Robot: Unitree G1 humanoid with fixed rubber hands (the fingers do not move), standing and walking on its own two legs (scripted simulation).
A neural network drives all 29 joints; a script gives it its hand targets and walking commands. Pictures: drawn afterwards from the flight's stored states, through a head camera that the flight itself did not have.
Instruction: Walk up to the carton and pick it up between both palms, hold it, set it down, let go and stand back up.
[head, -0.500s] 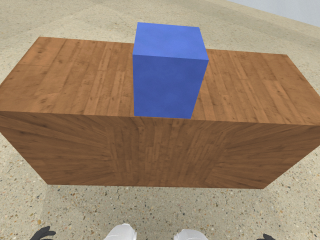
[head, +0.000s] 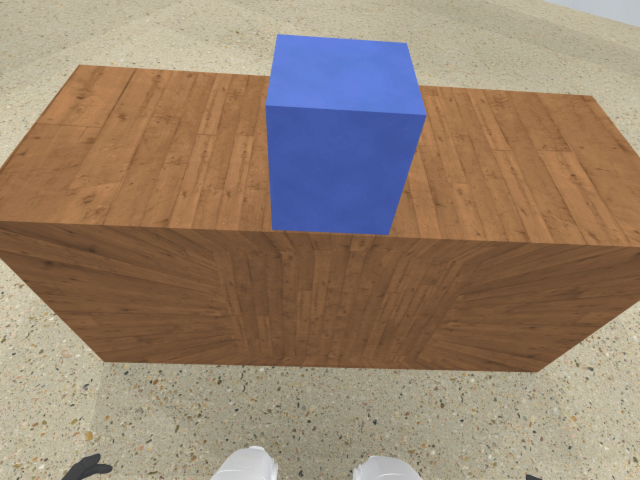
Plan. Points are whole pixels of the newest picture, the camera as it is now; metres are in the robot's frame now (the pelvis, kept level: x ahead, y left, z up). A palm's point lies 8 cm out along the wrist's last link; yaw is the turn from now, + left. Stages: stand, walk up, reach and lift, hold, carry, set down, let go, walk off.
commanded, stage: walk up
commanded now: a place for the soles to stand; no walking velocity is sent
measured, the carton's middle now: (336, 140) +0.61 -0.02 +0.06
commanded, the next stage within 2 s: none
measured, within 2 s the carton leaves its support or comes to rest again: neither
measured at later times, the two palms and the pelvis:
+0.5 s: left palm out of the picture +0.12 +0.22 -0.06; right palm out of the picture +0.12 -0.38 -0.09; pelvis +0.07 -0.09 +0.02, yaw +0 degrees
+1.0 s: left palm (102, 457) +0.16 +0.27 -0.10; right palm (558, 418) +0.20 -0.32 -0.07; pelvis +0.12 -0.03 +0.01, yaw +4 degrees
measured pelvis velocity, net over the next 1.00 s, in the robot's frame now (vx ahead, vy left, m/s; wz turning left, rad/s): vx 0.12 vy -0.03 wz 0.07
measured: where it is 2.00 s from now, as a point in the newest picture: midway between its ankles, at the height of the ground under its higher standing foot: outside the picture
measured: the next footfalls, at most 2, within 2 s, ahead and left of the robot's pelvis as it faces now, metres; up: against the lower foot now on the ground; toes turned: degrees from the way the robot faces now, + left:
right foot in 0.30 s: +0.14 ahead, -0.16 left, +0.00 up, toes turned -6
left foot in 0.82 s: +0.21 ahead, +0.08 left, +0.00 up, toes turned +1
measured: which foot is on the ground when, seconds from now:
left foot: down 0.00-0.32, up 0.34-0.80, down 0.82-1.00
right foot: down 0.00-0.04, up 0.06-0.28, down 0.30-0.84, up 0.86-1.00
